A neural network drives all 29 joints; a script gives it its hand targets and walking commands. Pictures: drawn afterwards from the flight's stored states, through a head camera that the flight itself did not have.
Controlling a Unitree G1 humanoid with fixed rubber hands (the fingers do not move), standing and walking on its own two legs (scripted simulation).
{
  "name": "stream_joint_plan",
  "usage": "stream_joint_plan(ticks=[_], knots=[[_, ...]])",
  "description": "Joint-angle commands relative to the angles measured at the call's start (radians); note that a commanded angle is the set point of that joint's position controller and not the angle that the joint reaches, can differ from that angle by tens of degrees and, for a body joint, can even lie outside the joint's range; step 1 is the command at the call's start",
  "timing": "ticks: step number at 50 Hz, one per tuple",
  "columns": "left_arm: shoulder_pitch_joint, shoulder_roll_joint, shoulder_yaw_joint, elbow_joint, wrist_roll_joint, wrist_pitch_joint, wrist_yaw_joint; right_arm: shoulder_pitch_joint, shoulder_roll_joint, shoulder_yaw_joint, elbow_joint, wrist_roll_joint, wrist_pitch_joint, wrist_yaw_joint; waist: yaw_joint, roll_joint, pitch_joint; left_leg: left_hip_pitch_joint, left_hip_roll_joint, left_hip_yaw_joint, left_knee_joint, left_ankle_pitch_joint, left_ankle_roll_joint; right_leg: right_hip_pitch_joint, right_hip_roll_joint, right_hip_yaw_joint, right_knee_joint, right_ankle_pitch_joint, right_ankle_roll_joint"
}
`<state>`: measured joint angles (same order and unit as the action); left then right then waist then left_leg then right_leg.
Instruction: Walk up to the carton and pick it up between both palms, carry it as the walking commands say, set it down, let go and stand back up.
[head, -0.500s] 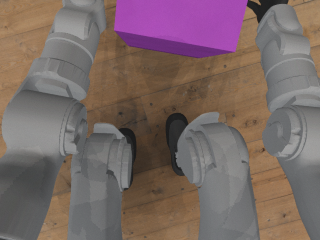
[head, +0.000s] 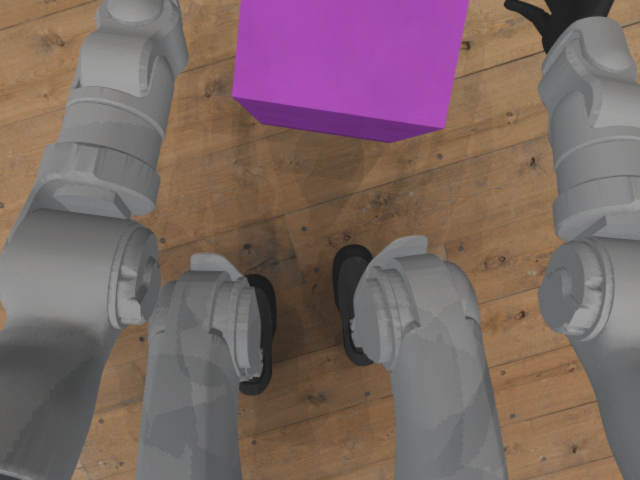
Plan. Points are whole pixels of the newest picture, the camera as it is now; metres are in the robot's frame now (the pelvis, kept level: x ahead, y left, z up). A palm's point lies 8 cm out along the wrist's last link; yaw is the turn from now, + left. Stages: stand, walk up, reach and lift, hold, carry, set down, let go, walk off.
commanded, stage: set down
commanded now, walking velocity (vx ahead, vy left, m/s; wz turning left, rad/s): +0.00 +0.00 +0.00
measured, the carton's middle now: (342, 51) +0.53 -0.09 -0.26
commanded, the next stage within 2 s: let go in 1.12 s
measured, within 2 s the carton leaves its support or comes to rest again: neither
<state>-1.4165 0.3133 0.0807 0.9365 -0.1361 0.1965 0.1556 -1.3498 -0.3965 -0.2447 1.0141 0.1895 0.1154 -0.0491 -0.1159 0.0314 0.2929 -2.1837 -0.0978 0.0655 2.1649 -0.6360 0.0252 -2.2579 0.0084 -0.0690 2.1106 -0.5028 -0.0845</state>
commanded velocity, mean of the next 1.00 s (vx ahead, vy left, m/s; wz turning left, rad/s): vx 0.00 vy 0.00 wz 0.00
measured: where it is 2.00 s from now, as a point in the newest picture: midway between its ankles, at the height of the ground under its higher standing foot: (307, 339)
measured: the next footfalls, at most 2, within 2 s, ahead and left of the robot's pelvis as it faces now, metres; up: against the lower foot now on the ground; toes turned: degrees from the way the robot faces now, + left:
none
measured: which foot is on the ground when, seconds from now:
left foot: down 0.00-1.00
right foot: down 0.00-1.00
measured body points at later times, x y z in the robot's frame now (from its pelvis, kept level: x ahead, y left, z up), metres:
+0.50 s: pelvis +0.01 +0.00 +0.12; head +0.35 -0.04 +0.42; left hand +0.59 +0.09 +0.00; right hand +0.52 -0.30 +0.00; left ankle +0.10 +0.10 -0.35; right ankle +0.13 -0.09 -0.35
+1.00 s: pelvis +0.04 +0.00 +0.26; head +0.35 -0.04 +0.59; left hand +0.59 +0.09 +0.16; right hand +0.52 -0.31 +0.16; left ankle +0.09 +0.10 -0.35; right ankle +0.13 -0.09 -0.35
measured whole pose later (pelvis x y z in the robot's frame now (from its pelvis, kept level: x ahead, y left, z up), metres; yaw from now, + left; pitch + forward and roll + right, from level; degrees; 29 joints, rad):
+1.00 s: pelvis +0.04 +0.00 +0.26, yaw -1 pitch +44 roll +3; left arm -1.14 0.20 0.22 0.85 0.03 0.19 0.08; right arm -1.06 -0.31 -0.39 0.87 0.03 0.13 0.07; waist -0.11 0.04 -0.03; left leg -1.51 -0.10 -0.01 1.11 -0.37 0.02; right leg -1.57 0.05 0.02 1.09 -0.28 -0.04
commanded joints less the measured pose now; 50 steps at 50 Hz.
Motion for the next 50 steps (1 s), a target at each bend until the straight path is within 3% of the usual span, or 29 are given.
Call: stream_joint_plan(ticks=[1,9,24,50], knots=[[-0.27,0.066,0.052,-0.083,0.031,-0.006,-0.006,-0.215,-0.134,-0.025,-0.103,-0.027,0.004,0.009,-0.052,-0.009,-1.249,0.347,-0.003,-0.046,-0.231,0.122,-0.007,0.858,0.003,0.122,-0.219,0.342,0.07],[-0.192,0.053,0.122,-0.084,0.097,-0.012,-0.021,-0.153,-0.084,-0.063,-0.169,-0.067,0.019,0.025,-0.032,-0.037,-1.261,0.331,-0.021,-0.035,-0.362,0.162,-0.007,0.945,0.027,0.121,-0.335,0.405,0.077],[-0.121,0.033,0.11,-0.224,0.11,0.024,-0.041,-0.047,-0.09,-0.115,-0.277,-0.083,0.054,0.054,-0.053,0.022,-1.405,0.577,-0.026,-0.038,-0.622,0.261,-0.029,1.145,0.027,0.112,-0.591,0.517,0.084],[0.037,-0.05,0.15,-0.175,0.178,-0.031,-0.08,0.086,-0.031,-0.159,-0.224,-0.179,-0.014,0.121,-0.033,0.0,-1.274,1.035,0.013,-0.095,-1.19,0.435,-0.048,1.439,0.005,0.113,-1.112,0.616,0.114]])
